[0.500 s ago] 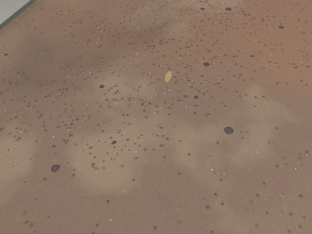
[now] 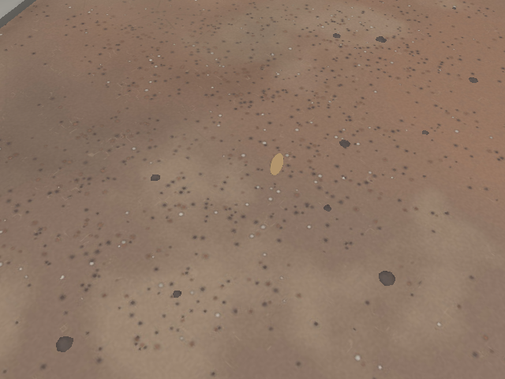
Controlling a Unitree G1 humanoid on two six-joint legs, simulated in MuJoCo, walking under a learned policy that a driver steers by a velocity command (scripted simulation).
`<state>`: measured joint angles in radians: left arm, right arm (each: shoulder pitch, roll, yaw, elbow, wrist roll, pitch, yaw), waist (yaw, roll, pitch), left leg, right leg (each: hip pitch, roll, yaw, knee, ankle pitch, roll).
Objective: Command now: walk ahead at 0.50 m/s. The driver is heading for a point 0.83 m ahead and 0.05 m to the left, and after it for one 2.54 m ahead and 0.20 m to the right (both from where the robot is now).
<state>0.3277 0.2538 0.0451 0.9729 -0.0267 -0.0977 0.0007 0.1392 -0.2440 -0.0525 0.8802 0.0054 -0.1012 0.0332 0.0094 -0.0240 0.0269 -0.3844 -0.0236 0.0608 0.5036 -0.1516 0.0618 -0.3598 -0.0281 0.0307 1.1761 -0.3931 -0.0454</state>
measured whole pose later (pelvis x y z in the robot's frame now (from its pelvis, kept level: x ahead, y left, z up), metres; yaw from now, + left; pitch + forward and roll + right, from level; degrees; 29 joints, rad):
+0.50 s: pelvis +0.27 -0.05 -0.01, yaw +0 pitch +2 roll +1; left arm 0.03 0.23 0.06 0.83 -0.01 -0.11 -0.04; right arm 0.38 -0.25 -0.05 1.03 0.01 -0.06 -0.01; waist -0.05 0.00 0.03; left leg -0.10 0.01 -0.01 0.77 -0.47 0.02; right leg -0.49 -0.01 -0.05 0.56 -0.11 -0.06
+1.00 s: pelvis +0.54 -0.02 -0.01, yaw +0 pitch +2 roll -2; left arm 0.40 0.25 0.07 1.02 -0.02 -0.06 0.01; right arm 0.02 -0.23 -0.05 0.86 0.02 -0.09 0.04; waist 0.06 0.02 0.01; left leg -0.51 0.05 0.02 0.50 -0.04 0.07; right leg 0.08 0.01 -0.05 0.28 -0.39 0.01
